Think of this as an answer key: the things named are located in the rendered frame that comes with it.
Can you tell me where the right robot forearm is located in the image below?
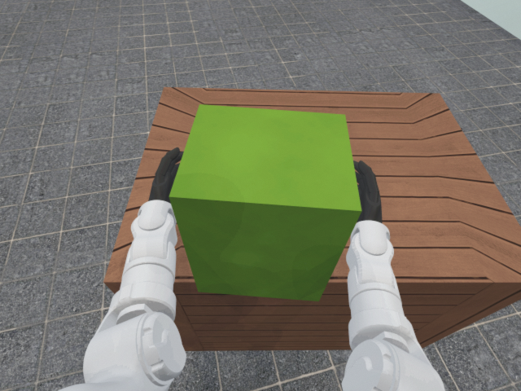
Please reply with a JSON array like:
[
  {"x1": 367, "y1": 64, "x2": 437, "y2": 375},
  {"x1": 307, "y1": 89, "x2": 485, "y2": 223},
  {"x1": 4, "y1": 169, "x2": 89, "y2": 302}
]
[{"x1": 346, "y1": 220, "x2": 432, "y2": 366}]

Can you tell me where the robot right upper arm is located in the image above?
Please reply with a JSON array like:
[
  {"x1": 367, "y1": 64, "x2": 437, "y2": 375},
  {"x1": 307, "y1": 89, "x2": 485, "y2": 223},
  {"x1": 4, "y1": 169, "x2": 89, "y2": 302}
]
[{"x1": 342, "y1": 339, "x2": 445, "y2": 391}]

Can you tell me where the robot left upper arm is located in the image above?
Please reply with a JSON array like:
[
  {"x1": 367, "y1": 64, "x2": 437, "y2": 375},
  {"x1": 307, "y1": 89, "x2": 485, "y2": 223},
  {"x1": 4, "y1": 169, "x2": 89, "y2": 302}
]
[{"x1": 58, "y1": 311, "x2": 186, "y2": 391}]

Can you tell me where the left robot forearm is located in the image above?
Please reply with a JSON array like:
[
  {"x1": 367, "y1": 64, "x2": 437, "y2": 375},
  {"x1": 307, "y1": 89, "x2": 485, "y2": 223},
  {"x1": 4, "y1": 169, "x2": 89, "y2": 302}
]
[{"x1": 83, "y1": 200, "x2": 177, "y2": 379}]

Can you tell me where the carton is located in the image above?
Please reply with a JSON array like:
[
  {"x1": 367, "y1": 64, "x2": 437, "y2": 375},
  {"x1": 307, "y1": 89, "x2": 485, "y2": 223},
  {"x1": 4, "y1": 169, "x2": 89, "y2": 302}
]
[{"x1": 169, "y1": 104, "x2": 361, "y2": 301}]

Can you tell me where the right robot hand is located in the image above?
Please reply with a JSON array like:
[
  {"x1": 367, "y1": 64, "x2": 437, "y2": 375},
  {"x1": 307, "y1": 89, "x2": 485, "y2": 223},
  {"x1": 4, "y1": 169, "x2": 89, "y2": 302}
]
[{"x1": 353, "y1": 160, "x2": 382, "y2": 223}]

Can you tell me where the left robot hand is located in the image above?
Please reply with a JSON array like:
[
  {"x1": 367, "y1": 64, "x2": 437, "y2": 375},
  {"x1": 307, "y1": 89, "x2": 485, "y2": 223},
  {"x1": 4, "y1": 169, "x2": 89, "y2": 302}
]
[{"x1": 148, "y1": 147, "x2": 183, "y2": 204}]

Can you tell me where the pedestal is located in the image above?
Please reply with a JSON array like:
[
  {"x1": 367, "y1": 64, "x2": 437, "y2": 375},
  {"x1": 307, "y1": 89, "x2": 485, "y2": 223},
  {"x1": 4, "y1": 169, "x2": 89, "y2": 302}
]
[{"x1": 103, "y1": 87, "x2": 521, "y2": 351}]

